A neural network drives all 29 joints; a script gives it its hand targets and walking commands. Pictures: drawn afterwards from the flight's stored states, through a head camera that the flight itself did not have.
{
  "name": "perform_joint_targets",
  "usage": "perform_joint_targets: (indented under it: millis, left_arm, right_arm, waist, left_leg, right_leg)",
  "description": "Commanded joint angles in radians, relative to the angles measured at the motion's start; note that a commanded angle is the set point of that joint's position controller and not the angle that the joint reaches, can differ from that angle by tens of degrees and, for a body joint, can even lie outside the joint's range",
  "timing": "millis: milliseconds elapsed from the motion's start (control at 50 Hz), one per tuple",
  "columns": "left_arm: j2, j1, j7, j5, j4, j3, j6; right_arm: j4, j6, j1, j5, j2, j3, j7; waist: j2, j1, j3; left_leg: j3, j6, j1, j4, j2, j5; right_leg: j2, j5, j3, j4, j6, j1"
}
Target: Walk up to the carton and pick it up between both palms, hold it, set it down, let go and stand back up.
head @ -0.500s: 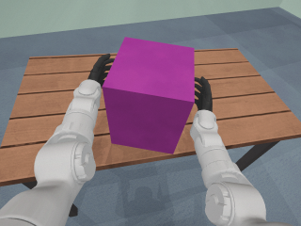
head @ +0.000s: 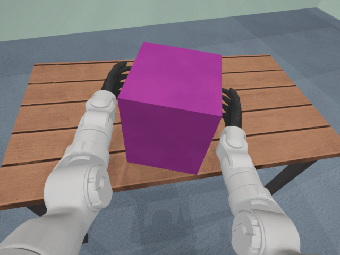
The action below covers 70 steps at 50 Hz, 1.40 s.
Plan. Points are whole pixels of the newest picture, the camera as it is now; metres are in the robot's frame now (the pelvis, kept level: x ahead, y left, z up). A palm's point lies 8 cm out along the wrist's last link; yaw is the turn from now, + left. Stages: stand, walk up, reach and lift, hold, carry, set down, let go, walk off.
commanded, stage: reach and lift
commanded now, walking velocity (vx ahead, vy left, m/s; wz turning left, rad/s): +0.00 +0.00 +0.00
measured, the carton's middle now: (171, 111) +0.45 -0.02 +0.06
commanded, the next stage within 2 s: none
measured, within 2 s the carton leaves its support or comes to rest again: leaves its support in 1.20 s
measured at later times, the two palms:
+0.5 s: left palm (110, 92) +0.46 +0.12 +0.12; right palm (231, 123) +0.38 -0.16 +0.10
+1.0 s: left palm (110, 97) +0.44 +0.12 +0.12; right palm (232, 125) +0.37 -0.16 +0.10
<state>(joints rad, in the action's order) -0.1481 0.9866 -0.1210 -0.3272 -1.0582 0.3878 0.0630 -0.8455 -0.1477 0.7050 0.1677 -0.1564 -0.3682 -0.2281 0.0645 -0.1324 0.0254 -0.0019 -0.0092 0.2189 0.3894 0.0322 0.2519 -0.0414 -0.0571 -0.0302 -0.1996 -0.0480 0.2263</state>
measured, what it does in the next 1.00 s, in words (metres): stands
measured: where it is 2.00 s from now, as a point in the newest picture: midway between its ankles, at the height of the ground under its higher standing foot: outside the picture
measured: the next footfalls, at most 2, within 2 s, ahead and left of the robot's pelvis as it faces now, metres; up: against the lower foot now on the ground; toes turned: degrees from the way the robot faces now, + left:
none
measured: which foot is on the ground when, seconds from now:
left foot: down 0.00-1.00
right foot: down 0.00-1.00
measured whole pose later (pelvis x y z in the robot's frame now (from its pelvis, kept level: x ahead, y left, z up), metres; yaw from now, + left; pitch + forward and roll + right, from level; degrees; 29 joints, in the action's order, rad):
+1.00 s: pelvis -0.01 +0.00 +0.00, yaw +0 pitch +4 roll -2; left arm -0.10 0.91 -0.09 -0.32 -0.92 0.40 0.10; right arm -0.83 -0.16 0.69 0.17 -0.16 -0.36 -0.24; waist 0.04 -0.12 0.02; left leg 0.00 -0.01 0.22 0.39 0.03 0.24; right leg -0.04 -0.05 -0.03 -0.20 -0.05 0.23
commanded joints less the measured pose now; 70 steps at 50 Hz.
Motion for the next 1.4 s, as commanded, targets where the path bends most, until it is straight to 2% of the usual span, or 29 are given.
perform_joint_targets:
  millis: [0, 300, 620, 780, 920, 1000, 1160, 1300, 1380]
  left_arm:
    - [0.584, 0.309, -0.161, -0.038, 0.036, -0.098, 0.017]
    - [0.599, 0.292, -0.155, -0.044, 0.052, -0.105, 0.022]
    - [0.627, 0.302, -0.14, -0.009, 0.097, -0.166, 0.026]
    - [0.673, 0.324, -0.11, 0.029, 0.163, -0.243, 0.009]
    - [0.7, 0.336, -0.089, 0.054, 0.227, -0.301, 0.012]
    - [0.703, 0.36, -0.081, 0.066, 0.249, -0.321, 0.017]
    - [0.72, 0.475, -0.052, 0.102, 0.291, -0.361, 0.023]
    - [0.716, 0.561, -0.028, 0.114, 0.265, -0.351, 0.058]
    - [0.721, 0.588, -0.019, 0.12, 0.234, -0.337, 0.088]
  right_arm:
    - [0.079, -0.01, 0.411, 0.101, -0.506, 0.241, 0.126]
    - [0.077, -0.022, 0.419, 0.09, -0.51, 0.262, 0.118]
    - [0.097, -0.042, 0.469, 0.047, -0.5, 0.318, 0.117]
    - [0.14, -0.079, 0.527, 0.018, -0.483, 0.38, 0.128]
    - [0.173, -0.08, 0.55, 0.0, -0.463, 0.419, 0.131]
    - [0.187, -0.069, 0.577, -0.004, -0.451, 0.42, 0.136]
    - [0.245, -0.039, 0.726, -0.032, -0.454, 0.438, 0.162]
    - [0.194, 0.007, 0.822, -0.042, -0.428, 0.4, 0.187]
    - [0.184, 0.021, 0.898, -0.054, -0.412, 0.378, 0.197]
  waist:
    - [-0.133, 0.045, 0.279]
    - [-0.143, 0.05, 0.278]
    - [-0.167, 0.05, 0.332]
    - [-0.191, 0.058, 0.439]
    - [-0.182, 0.053, 0.487]
    - [-0.173, 0.051, 0.494]
    - [-0.166, 0.078, 0.562]
    - [-0.142, 0.098, 0.502]
    - [-0.126, 0.109, 0.504]
  left_leg:
    - [-0.118, -0.036, -0.035, -0.087, -0.079, -0.388]
    - [-0.114, -0.038, -0.046, -0.073, -0.076, -0.432]
    - [-0.104, -0.057, -0.084, -0.04, -0.071, -0.534]
    - [-0.094, -0.081, -0.152, -0.004, -0.066, -0.679]
    - [-0.091, -0.089, -0.172, -0.006, -0.065, -0.701]
    - [-0.094, -0.088, -0.17, -0.022, -0.065, -0.656]
    - [-0.101, -0.078, -0.168, -0.056, -0.067, -0.523]
    - [-0.108, -0.057, -0.11, -0.134, -0.064, -0.245]
    - [-0.11, -0.043, -0.088, -0.157, -0.063, -0.154]
  right_leg:
    - [0.07, 0.291, 0.127, -0.064, 0.025, -0.495]
    - [0.074, 0.292, 0.135, -0.065, 0.028, -0.467]
    - [0.087, 0.32, 0.143, -0.065, 0.034, -0.436]
    - [0.101, 0.384, 0.144, -0.071, 0.036, -0.415]
    - [0.107, 0.4, 0.143, -0.066, 0.034, -0.424]
    - [0.108, 0.362, 0.142, -0.057, 0.033, -0.425]
    - [0.107, 0.251, 0.139, -0.042, 0.03, -0.421]
    - [0.095, 0.053, 0.129, -0.02, 0.033, -0.391]
    - [0.09, -0.021, 0.128, -0.017, 0.034, -0.379]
